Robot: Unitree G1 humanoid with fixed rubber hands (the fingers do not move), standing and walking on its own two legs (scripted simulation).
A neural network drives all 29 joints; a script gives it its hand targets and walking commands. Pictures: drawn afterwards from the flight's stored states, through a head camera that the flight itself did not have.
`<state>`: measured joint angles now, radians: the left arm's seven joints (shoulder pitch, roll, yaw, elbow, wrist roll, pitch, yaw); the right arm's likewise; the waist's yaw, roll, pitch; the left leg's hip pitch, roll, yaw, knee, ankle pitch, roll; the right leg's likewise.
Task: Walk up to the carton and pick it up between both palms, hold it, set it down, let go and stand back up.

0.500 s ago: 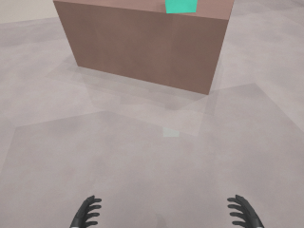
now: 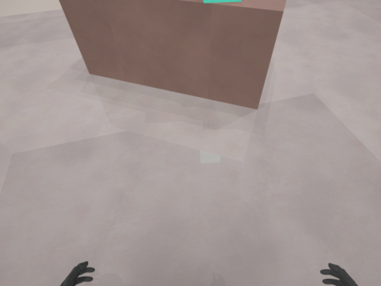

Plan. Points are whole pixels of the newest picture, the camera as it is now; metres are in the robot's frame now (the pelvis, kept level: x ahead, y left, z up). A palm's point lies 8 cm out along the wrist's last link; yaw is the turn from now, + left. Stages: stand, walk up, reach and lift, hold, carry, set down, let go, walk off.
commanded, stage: stand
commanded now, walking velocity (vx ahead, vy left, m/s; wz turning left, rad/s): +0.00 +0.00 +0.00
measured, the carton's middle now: out of the picture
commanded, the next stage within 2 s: none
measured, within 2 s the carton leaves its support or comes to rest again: neither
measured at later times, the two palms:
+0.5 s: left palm out of the picture +0.10 +0.31 -0.09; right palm out of the picture +0.11 -0.28 -0.09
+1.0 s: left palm out of the picture +0.08 +0.31 -0.08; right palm out of the picture +0.08 -0.30 -0.09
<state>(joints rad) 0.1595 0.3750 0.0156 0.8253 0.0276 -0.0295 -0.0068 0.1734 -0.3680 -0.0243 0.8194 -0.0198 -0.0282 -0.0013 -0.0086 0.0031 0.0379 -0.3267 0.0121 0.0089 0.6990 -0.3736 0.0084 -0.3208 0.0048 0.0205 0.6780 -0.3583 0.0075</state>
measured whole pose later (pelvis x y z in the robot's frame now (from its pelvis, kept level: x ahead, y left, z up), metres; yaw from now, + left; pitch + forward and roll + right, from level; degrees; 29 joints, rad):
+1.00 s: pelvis +0.00 +0.00 +0.03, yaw +0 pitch -2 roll +0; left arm 0.10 0.37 -0.01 1.08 0.02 -0.02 0.00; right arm 0.10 -0.36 -0.01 1.08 -0.01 -0.02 0.00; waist -0.01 0.01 0.05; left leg -0.12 0.00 0.01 0.36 -0.20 0.01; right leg -0.12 -0.01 0.02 0.35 -0.19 0.02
